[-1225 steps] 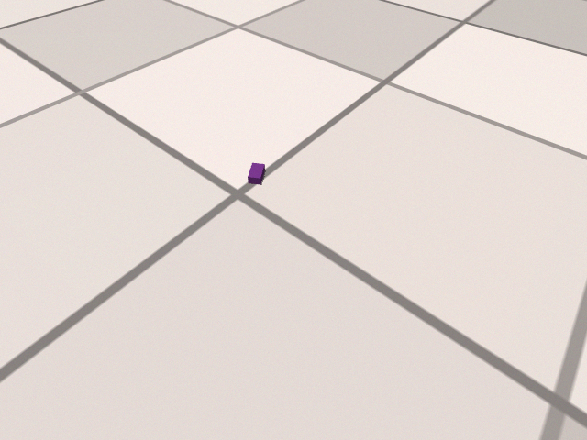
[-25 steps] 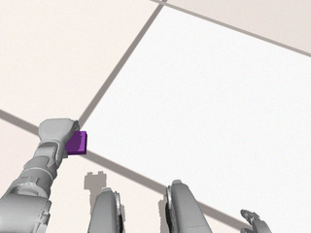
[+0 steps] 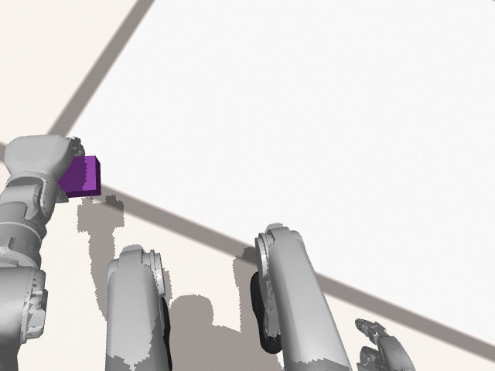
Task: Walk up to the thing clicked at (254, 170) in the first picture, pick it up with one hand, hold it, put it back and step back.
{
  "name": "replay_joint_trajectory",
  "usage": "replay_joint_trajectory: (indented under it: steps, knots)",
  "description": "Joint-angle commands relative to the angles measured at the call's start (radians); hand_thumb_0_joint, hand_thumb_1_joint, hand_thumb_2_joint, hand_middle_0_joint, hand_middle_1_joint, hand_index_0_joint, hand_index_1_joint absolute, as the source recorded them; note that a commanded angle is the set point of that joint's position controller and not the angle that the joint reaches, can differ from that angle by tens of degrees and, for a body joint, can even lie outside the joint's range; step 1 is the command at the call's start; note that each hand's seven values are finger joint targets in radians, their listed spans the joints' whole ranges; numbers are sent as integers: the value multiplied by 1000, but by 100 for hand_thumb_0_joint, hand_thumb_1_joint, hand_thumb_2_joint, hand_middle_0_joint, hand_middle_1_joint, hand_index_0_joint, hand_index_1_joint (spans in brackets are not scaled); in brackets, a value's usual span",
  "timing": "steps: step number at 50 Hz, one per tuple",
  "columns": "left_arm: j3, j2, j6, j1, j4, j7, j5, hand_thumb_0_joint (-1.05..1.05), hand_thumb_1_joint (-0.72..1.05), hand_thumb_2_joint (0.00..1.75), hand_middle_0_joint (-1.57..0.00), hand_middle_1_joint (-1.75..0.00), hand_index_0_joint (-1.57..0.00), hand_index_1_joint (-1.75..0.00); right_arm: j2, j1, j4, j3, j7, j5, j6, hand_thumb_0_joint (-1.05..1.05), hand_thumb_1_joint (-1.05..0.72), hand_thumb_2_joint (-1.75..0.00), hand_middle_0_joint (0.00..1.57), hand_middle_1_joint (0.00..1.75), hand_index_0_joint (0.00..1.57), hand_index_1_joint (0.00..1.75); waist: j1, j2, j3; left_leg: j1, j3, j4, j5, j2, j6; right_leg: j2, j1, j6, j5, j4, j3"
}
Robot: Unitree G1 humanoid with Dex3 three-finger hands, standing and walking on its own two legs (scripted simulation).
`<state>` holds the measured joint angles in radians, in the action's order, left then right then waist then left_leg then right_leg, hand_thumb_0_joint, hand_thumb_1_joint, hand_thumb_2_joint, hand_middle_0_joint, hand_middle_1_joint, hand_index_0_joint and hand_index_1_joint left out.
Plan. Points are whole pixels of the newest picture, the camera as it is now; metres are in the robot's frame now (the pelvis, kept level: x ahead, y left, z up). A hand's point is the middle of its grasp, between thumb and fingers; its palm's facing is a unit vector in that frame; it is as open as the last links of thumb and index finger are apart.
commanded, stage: crouch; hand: left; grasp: from above
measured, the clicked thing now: (65, 177) +0.46 +0.25 -0.20
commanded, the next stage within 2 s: lower in 0.88 s
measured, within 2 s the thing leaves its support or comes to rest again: neither
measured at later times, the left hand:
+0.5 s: hand (65, 179) +0.46 +0.27 -0.23, palm faces -0.47 -0.01 -0.88, open 9.2 cm
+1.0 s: hand (70, 179) +0.48 +0.27 -0.28, palm faces -0.46 +0.00 -0.89, open 9.1 cm
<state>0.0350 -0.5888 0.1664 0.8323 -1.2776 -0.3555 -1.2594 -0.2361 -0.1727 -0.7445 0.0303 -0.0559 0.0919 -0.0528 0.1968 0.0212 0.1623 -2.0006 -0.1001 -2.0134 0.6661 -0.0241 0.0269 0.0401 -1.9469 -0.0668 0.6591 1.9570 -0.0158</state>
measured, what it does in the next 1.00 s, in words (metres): lowers itself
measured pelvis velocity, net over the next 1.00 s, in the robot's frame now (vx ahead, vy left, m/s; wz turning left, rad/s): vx -0.01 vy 0.01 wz -0.07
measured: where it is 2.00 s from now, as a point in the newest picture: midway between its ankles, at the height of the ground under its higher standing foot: (215, 338)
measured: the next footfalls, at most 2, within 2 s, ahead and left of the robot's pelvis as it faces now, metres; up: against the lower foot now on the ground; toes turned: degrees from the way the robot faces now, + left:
none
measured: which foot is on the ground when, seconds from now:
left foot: down 0.00-1.00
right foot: down 0.00-1.00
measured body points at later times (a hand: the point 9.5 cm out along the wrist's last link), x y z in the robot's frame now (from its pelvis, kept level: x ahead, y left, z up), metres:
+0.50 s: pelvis -0.01 +0.00 -0.07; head +0.24 +0.05 +0.30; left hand +0.48 +0.26 -0.18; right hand +0.03 -0.29 -0.18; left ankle +0.07 +0.13 -0.42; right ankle +0.09 -0.15 -0.42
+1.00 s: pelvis -0.01 +0.01 -0.12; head +0.24 +0.07 +0.26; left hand +0.50 +0.27 -0.23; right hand +0.01 -0.27 -0.21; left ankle +0.07 +0.13 -0.42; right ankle +0.09 -0.15 -0.42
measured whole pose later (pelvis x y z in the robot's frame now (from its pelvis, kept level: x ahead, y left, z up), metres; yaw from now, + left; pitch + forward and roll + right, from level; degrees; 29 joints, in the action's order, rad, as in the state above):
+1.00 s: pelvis -0.01 +0.01 -0.12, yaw -4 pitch +35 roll -9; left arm 0.10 -0.79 0.24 1.01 -1.51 -0.39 -1.35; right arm -0.26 -0.17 -0.75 -0.05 -0.15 0.15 -0.05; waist 0.27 -0.01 0.05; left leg -2.32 -0.16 -2.40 0.69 0.00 0.02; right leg 0.00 -2.23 -0.06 0.67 2.30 -0.01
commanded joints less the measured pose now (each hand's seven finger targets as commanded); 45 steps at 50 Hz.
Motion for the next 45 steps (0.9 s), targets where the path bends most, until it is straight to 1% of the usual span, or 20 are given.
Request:
replay_joint_trajectory:
  steps: [1,3,5,6,10,12,14,19,22,24,26,29,30,33,37,38,39,40,42,45]
  knots:
    - [53,-262,-1,394,172,-58,11,0,75,58,-109,-48,-111,-46,-231,-200,33,78,-1,14,-18,0,-90,-90,20,30,20,30,2,272,716,579,64,197,-233,24,-29,-30,250,99,-231,-170,105]
    - [71,-301,-6,388,152,-52,6,0,76,59,-110,-50,-112,-48,-236,-205,33,79,-7,14,-13,0,-90,-90,20,30,20,30,2,254,715,544,75,161,-246,25,-36,-34,260,95,-247,-157,105]
    - [49,-262,-6,376,138,-37,16,0,78,60,-109,-52,-113,-49,-229,-207,38,75,-18,18,-9,0,-90,-90,20,30,20,30,18,242,680,509,71,149,-234,25,-35,-34,246,94,-238,-135,112]
    - [59,-287,-3,385,145,-33,19,0,76,60,-110,-50,-112,-48,-236,-200,37,81,-18,16,-6,0,-90,-90,20,30,20,30,8,231,682,494,75,135,-221,23,-38,-37,237,94,-232,-132,110]
    - [69,-320,9,406,143,-17,19,0,74,58,-107,-52,-110,-48,-240,-201,38,75,-28,20,4,0,-90,-90,20,30,20,30,18,218,672,436,79,83,-229,25,-43,-41,240,88,-248,-96,111]
    - [62,-315,16,377,106,-10,14,0,74,56,-105,-52,-110,-48,-240,-199,35,69,-35,21,8,0,-90,-90,20,30,20,30,23,201,625,403,79,63,-221,24,-44,-44,219,87,-240,-83,113]
    - [77,-338,28,379,91,-8,11,0,73,54,-104,-51,-108,-47,-243,-197,33,65,-41,23,11,0,-90,-90,20,30,20,30,19,213,612,391,76,53,-222,25,-41,-43,203,90,-236,-58,116]
    - [92,-376,59,440,100,-19,-13,0,74,52,-103,-52,-109,-47,-254,-200,31,58,-52,29,18,0,-90,-90,20,30,20,30,24,247,644,379,77,7,-241,25,-40,-46,167,91,-251,-13,122]
    - [101,-383,67,420,46,-30,-25,0,75,53,-105,-53,-110,-48,-261,-210,27,52,-59,36,20,0,-90,-90,20,30,20,30,29,257,621,372,73,-6,-240,26,-36,-45,137,91,-245,12,131]
    - [106,-400,74,460,59,-37,-31,0,77,52,-106,-54,-111,-48,-262,-206,26,52,-62,39,21,0,-90,-90,20,30,20,30,32,272,648,364,76,-18,-223,27,-38,-48,132,93,-235,23,133]
    - [94,-383,71,441,2,-42,-34,0,79,51,-106,-54,-112,-48,-260,-207,22,46,-65,40,22,0,-90,-90,20,30,20,30,38,240,612,330,77,-30,-192,28,-42,-52,113,92,-211,27,137]
    - [103,-421,76,492,-2,-52,-40,0,81,53,-109,-53,-114,-48,-267,-192,19,40,-65,45,19,0,-90,-90,20,30,20,30,47,272,590,289,78,-41,-136,31,-44,-52,74,96,-164,47,141]
    - [94,-400,78,488,-17,-54,-41,0,82,52,-108,-55,-115,-48,-265,-193,21,35,-67,50,17,0,-90,-90,20,30,20,30,52,276,572,283,76,-41,-122,31,-43,-52,60,95,-151,52,145]
    - [90,-416,81,509,-43,-59,-53,0,79,48,-106,-53,-113,-46,-272,-190,11,27,-66,52,14,0,-90,-90,20,30,20,30,65,265,556,268,72,-55,-89,32,-44,-55,30,96,-125,60,152]
    - [98,-453,84,540,-46,-73,-61,0,79,48,-107,-50,-113,-45,-280,-190,5,13,-65,56,9,0,-90,-90,20,30,20,30,62,276,572,264,69,-81,-100,32,-46,-56,22,96,-141,80,153]
    - [95,-447,83,524,-66,-73,-70,0,79,47,-107,-51,-113,-45,-278,-195,5,7,-67,59,10,0,-90,-90,20,30,20,30,72,270,569,242,72,-90,-109,34,-47,-57,38,94,-150,85,154]
    - [103,-463,88,558,-35,-77,-60,0,80,46,-107,-50,-113,-44,-280,-192,7,6,-68,58,9,0,-90,-90,20,30,20,30,65,274,581,229,73,-92,-108,35,-49,-59,37,94,-151,90,154]
    - [98,-440,80,498,-94,-77,-67,0,80,47,-108,-50,-114,-44,-280,-200,4,2,-69,62,7,0,-90,-90,20,30,20,30,68,262,552,235,71,-95,-113,35,-48,-55,24,92,-154,92,157]
    - [98,-451,85,547,-54,-81,-68,0,79,47,-108,-49,-114,-44,-288,-195,4,2,-67,61,4,0,-90,-90,20,30,20,30,70,295,570,262,57,-91,-117,32,-42,-55,-9,95,-162,111,163]
    - [98,-444,77,521,-84,-83,-72,0,81,44,-109,-49,-115,-43,-292,-197,7,-2,-72,64,2,0,-90,-90,20,30,20,30,76,313,541,263,51,-96,-119,32,-39,-54,-33,93,-163,124,168]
